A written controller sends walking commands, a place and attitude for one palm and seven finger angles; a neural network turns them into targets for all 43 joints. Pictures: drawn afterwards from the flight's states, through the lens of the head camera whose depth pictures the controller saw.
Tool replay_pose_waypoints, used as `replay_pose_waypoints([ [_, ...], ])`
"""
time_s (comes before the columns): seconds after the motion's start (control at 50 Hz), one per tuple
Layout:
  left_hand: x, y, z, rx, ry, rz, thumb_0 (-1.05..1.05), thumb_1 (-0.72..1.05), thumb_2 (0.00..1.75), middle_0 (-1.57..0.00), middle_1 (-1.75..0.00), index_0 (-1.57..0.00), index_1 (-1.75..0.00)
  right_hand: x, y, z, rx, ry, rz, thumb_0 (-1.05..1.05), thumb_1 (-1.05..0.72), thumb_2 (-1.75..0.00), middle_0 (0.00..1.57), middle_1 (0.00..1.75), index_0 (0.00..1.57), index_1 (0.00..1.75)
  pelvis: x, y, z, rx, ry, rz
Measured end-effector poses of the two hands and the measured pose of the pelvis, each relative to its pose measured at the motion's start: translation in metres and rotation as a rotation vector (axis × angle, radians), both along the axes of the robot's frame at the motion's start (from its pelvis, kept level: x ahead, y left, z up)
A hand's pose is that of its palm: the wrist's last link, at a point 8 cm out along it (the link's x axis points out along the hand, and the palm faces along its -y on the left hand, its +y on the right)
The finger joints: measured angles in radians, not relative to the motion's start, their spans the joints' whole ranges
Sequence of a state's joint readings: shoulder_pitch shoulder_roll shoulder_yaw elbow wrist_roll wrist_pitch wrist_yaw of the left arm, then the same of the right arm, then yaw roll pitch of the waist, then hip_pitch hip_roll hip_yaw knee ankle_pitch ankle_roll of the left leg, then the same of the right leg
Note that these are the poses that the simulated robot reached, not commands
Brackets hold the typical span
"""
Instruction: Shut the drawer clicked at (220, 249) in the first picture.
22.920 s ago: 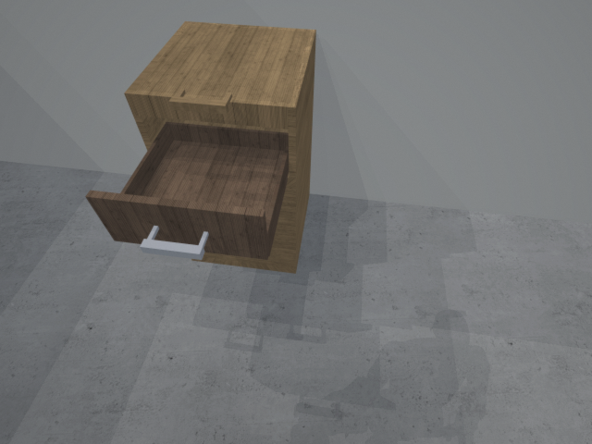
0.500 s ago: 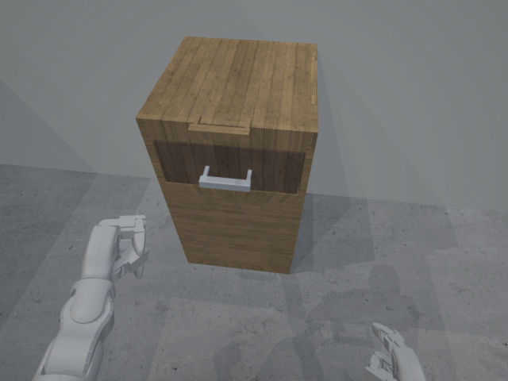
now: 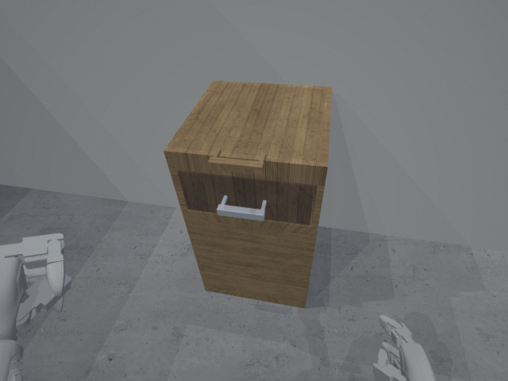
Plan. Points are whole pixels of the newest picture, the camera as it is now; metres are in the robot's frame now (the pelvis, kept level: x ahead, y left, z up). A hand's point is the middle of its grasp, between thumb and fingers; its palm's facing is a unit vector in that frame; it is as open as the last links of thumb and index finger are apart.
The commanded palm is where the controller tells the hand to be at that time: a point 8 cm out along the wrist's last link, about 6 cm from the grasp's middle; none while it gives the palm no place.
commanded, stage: draw the hand back to the body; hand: left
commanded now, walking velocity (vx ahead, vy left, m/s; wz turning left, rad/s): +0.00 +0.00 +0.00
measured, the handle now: (242, 207) +0.61 +0.13 -0.16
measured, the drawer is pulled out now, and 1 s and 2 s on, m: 0.00 0.00 0.00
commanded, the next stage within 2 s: step back with the hand held close in 0.12 s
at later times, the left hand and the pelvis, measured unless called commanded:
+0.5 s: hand (83, 291) +0.17 +0.23 +0.14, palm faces +0.30 -0.82 -0.48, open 3.2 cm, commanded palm +0.11 +0.28 +0.18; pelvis -0.03 +0.00 +0.00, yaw -1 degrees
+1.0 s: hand (30, 352) +0.10 +0.25 +0.15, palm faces +0.35 -0.83 -0.44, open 3.2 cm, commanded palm +0.04 +0.30 +0.18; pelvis -0.09 +0.02 -0.01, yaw +0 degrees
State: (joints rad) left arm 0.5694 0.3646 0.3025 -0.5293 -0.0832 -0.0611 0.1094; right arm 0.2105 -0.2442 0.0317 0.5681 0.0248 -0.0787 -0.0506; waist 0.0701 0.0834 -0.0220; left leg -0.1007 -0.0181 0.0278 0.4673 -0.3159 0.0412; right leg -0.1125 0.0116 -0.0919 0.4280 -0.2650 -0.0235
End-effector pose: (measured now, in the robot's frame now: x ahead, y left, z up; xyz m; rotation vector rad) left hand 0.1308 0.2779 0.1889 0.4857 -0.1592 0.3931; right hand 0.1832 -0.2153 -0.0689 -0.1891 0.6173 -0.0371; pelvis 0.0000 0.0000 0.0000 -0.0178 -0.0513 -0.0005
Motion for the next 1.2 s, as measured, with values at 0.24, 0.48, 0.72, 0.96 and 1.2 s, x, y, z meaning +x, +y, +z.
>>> replay_pose_waypoints([
  [0.24,-0.003,-0.016,-0.025,-0.073,0.056,-0.002,0.01,0.89,0.9,-1.41,-1.6,-1.4,-1.6,-0.024,-0.011,-0.007,-0.002,0.02,-0.026,0.01,-0.9,-0.89,0.2,0.3,0.2,0.3,-0.012,-0.011,0.0,0.007,-0.015,-0.004],
  [0.48,0.009,-0.005,-0.018,0.034,0.057,-0.063,0.01,0.89,0.9,-1.4,-1.6,-1.4,-1.6,-0.058,-0.032,-0.016,-0.031,0.131,-0.135,0.01,-0.9,-0.89,0.2,0.3,0.21,0.3,-0.027,-0.002,0.001,0.006,0.055,-0.013],
  [0.72,-0.031,0.01,-0.001,0.114,0.006,-0.099,0.01,0.89,0.9,-1.41,-1.6,-1.4,-1.59,-0.074,-0.018,-0.009,-0.077,0.127,-0.138,0.01,-0.9,-0.89,0.2,0.3,0.2,0.3,-0.051,0.011,-0.003,0.014,0.06,-0.004],
  [0.96,-0.064,0.015,-0.024,0.04,-0.013,-0.057,0.01,0.89,0.9,-1.41,-1.6,-1.4,-1.6,-0.093,0.003,-0.005,-0.062,0.071,-0.067,0.01,-0.9,-0.89,0.2,0.3,0.21,0.3,-0.085,0.015,-0.008,-0.006,0.062,0.002],
  [1.2,-0.072,0.022,0.0,0.188,-0.107,-0.107,0.01,0.89,0.9,-1.41,-1.6,-1.4,-1.6,-0.129,-0.008,-0.013,-0.124,0.153,-0.092,0.01,-0.9,-0.89,0.2,0.3,0.21,0.3,-0.097,0.014,-0.012,-0.014,0.088,0.04],
])
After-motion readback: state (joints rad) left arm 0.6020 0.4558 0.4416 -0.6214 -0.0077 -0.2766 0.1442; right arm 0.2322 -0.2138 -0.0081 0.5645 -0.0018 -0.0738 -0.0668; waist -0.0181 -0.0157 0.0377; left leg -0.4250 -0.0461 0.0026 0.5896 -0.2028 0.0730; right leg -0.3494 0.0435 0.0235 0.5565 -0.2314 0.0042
